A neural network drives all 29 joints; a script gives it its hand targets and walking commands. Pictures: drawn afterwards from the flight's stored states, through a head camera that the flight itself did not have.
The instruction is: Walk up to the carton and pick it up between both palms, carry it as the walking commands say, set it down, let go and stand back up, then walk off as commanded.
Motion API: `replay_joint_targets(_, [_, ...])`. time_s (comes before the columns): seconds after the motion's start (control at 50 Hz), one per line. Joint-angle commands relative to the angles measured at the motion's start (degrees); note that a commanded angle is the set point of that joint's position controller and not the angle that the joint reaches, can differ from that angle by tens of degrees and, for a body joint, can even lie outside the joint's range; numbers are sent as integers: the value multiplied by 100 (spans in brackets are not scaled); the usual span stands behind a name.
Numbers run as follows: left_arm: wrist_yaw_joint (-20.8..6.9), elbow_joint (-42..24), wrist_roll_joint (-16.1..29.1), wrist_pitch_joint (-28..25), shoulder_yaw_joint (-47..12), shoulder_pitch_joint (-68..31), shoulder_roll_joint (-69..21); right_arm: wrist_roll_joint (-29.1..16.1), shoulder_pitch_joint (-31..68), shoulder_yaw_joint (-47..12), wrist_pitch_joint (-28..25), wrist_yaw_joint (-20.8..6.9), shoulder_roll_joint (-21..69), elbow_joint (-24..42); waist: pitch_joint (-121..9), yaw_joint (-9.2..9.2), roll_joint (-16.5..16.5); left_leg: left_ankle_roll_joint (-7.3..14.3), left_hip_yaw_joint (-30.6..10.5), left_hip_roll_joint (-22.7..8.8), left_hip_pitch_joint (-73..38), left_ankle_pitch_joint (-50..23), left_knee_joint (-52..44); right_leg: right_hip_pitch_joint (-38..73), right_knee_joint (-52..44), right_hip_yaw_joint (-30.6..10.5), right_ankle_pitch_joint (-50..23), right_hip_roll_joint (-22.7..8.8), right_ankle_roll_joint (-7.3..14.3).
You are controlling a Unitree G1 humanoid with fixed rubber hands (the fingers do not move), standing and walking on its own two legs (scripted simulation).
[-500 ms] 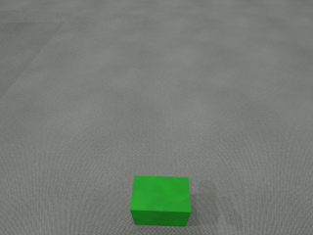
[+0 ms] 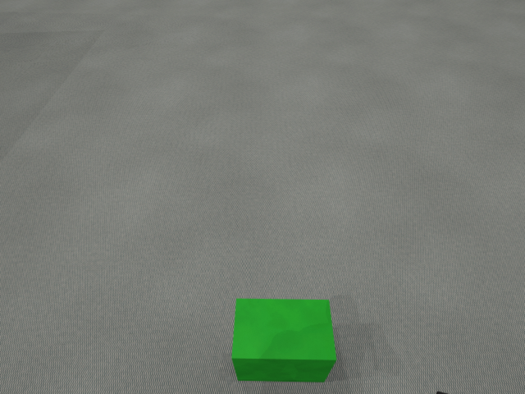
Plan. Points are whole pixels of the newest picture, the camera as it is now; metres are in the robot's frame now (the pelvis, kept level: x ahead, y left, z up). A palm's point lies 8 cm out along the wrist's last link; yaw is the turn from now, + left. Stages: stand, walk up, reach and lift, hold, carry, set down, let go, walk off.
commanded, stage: walk up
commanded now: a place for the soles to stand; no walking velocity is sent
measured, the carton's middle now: (281, 341) +0.40 -0.04 -0.64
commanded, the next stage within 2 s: reach and lift in 1.40 s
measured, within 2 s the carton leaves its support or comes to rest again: neither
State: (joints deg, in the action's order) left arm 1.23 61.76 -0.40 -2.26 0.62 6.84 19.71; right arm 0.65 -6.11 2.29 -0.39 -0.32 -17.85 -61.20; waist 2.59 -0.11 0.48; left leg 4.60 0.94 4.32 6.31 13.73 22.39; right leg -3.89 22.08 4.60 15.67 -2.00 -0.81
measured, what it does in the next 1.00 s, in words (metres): stands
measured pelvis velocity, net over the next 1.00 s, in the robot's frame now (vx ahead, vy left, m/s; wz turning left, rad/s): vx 0.00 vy -0.01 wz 0.03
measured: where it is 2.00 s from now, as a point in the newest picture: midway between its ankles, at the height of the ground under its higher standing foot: outside the picture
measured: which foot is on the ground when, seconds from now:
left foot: down 0.00-1.00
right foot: down 0.00-1.00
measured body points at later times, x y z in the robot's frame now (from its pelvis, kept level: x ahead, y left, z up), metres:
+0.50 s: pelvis +0.01 +0.01 +0.00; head +0.01 +0.01 +0.45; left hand +0.08 +0.31 -0.13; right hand +0.08 -0.28 -0.13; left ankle -0.02 +0.07 -0.74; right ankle -0.04 -0.12 -0.74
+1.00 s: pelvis +0.00 -0.01 +0.00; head +0.01 -0.02 +0.45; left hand +0.05 +0.29 -0.13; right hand +0.11 -0.30 -0.13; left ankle -0.02 +0.07 -0.74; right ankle -0.04 -0.12 -0.74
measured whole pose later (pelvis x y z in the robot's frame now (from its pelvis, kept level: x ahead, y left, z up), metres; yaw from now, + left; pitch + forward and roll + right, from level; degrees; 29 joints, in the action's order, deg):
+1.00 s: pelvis +0.00 -0.01 +0.00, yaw +2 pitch -3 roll +0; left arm 1.3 61.6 -1.3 -2.1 1.2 10.4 19.2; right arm 0.8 -7.0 3.8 -0.2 -0.6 -18.7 -59.9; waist 2.7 -0.7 0.9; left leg 3.5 -1.4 4.2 6.3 14.4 23.7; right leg -3.1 23.1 6.1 17.1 -1.7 0.1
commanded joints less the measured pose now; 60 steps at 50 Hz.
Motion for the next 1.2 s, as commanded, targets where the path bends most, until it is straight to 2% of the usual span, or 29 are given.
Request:
replay_joint_targets(0.0, [60,-319,-7,-56,191,-132,1077,9,219,309,-69,73,-1320,329,-374,-23,118,-36,-1214,-1166,-85,-2104,-566,-38,-184,-403,-1193,-418,244])
replay_joint_targets(0.04, [73,-327,-21,-45,230,-125,1165,-9,118,295,-84,64,-1298,343,-343,6,-24,-120,-1151,-1152,-32,-2305,-508,32,-130,-446,-1282,-464,321])
replay_joint_targets(0.12, [99,-288,-11,-51,195,-39,1109,-14,169,328,-103,65,-1271,399,-539,37,203,-117,-1180,-1183,-380,-2780,-391,-55,-201,-458,-1445,-508,283])
replay_joint_targets(0.16, [82,-229,-13,-41,215,-26,1133,-19,116,345,-83,78,-1234,360,-531,-4,-30,-128,-1063,-1112,-221,-2572,-400,110,-166,-379,-1467,-516,283])
replay_joint_targets(0.18, [84,-262,-23,-46,187,-49,1062,6,183,361,-90,79,-1263,377,-436,27,213,-197,-1078,-1093,-142,-2524,-442,86,-203,-489,-1445,-537,291])
replay_joint_targets(0.24, [93,-264,-30,-39,230,-9,1143,-6,15,351,-80,86,-1267,327,-519,65,94,-337,-1096,-1061,-67,-2893,-470,203,-121,-476,-1604,-558,337])
replay_joint_targets(0.3, [82,-289,-22,-28,244,-88,1102,-7,69,360,-80,80,-1292,351,-492,49,236,-223,-1122,-1117,-248,-2595,-474,18,-115,-366,-1261,-491,331])
replay_joint_targets(0.32, [72,-262,-39,-11,236,-77,1135,13,116,386,-80,70,-1277,343,-512,62,-26,-263,-1272,-1174,-355,-2660,-488,-26,-135,-331,-1233,-446,282])
replay_joint_targets(0.34, [85,-300,-14,3,241,4,1092,-4,-37,400,-82,91,-1330,379,-588,94,101,-411,-1226,-1187,-418,-2917,-491,-89,-169,-375,-1208,-452,336])
replay_joint_targets(0.38, [77,-306,-33,11,224,2,1063,9,71,401,-97,86,-1295,385,-455,47,371,-396,-1251,-1124,-303,-2502,-613,-142,-180,-387,-927,-413,302])
replay_joint_targets(0.44, [76,-280,-12,42,236,35,1101,-28,-25,416,-113,111,-1275,370,-436,69,175,-485,-1222,-1175,-380,-2994,-594,-78,-179,-375,-1229,-465,329])
replay_joint_targets(0.46, [62,-231,-40,28,267,-20,1139,-31,18,386,-101,98,-1199,346,-294,51,99,-522,-1351,-1181,-205,-2728,-669,-92,-110,-401,-1010,-458,322])
replay_joint_targets(0.5, [78,-270,-56,18,259,35,1086,-13,45,424,-81,106,-1269,378,-314,10,207,-334,-1243,-1090,-61,-2170,-582,-31,-156,-394,-872,-478,355])
replay_joint_targets(0.52, [70,-275,-70,24,251,104,1129,-6,1,419,-97,104,-1302,419,-338,50,50,-411,-1325,-1173,-19,-2250,-653,71,-103,-401,-837,-451,385])
replay_joint_targets(0.58, [66,-266,-60,14,280,116,1104,14,222,407,-125,89,-1227,494,-348,-35,157,-321,-1249,-1037,25,-1977,-512,22,-230,-453,-909,-525,380])
replay_joint_targets(0.64, [102,-267,-98,-59,317,246,1253,0,143,370,-110,56,-1196,454,-483,-77,-15,-256,-960,-849,383,-1911,-175,432,-353,-868,-1437,-924,579])
replay_joint_targets(0.68, [94,-228,-70,-71,316,278,1302,4,186,354,-116,49,-1169,486,-230,-70,-152,-356,-1013,-785,586,-1487,-262,448,-324,-909,-1505,-959,588])
replay_joint_targets(0.74, [76,-370,-70,-50,266,114,1161,22,38,406,-121,37,-1202,420,-166,-8,-293,-172,-971,-821,326,-1690,-259,189,-266,-707,-1409,-835,477])
replay_joint_targets(0.8, [55,-345,-78,-58,275,169,1203,35,30,416,-111,28,-1292,379,-22,4,9,-126,-1081,-889,327,-1549,-349,-20,-192,-546,-1187,-681,395])
replay_joint_targets(0.82, [41,-381,-68,-58,291,143,1183,34,83,390,-106,17,-1246,444,-85,-26,-152,-32,-1143,-935,300,-1360,-347,-16,-248,-595,-979,-649,385])
replay_joint_targets(0.84, [57,-371,-92,-72,276,163,1162,13,144,417,-99,8,-1296,464,-108,6,94,-40,-1127,-917,285,-1515,-331,3,-210,-585,-1102,-698,416])
replay_joint_targets(0.9, [59,-335,-72,-84,293,287,1233,8,187,341,-111,24,-1186,528,-168,-75,-230,-35,-1109,-894,264,-1897,-133,176,-235,-583,-1663,-713,398])
replay_joint_targets(0.94, [78,-370,-87,-100,319,386,1250,14,204,350,-80,19,-1159,567,-249,-79,-212,-73,-930,-846,305,-1918,-57,359,-241,-649,-2007,-838,444])
replay_joint_targets(0.98, [73,-353,-107,-91,309,315,1262,1,225,394,-56,27,-1227,513,-269,-72,-343,-138,-888,-816,579,-1661,-33,590,-292,-912,-1900,-929,556])
replay_joint_targets(1.0, [73,-395,-93,-96,321,366,1305,14,263,400,-48,23,-1213,549,-331,-105,0,-167,-829,-782,524,-1597,34,565,-311,-958,-1930,-1053,605])
replay_joint_targets(1.02, [83,-415,-106,-91,337,293,1334,12,209,371,-43,30,-1207,506,-359,-64,-202,-157,-817,-803,546,-1699,43,627,-214,-876,-1792,-1078,639])
replay_joint_targets(1.1, [63,-453,-46,-72,284,210,1157,25,105,408,-88,38,-1269,541,-277,-5,-28,-112,-1142,-1002,49,-2020,-207,46,-117,-478,-1685,-719,397])
replay_joint_targets(1.14, [74,-497,-53,-58,322,103,1197,22,74,354,-97,38,-1219,543,-401,-7,-106,39,-1202,-1069,-145,-2271,-156,-9,-16,-438,-1778,-605,345])
replay_joint_targets(1.18, [58,-471,-50,-66,322,185,1114,49,119,370,-86,28,-1214,581,-250,-48,101,51,-1176,-1046,-31,-2142,-173,50,-74,-484,-1735,-580,349])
